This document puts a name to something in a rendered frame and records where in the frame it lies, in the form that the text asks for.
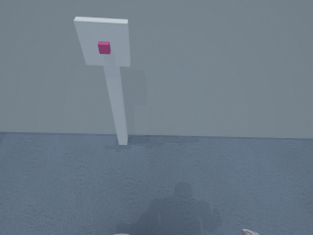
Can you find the button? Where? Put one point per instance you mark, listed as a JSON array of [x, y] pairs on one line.
[[104, 47]]

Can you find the panel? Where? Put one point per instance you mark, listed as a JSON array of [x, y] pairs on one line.
[[115, 31]]

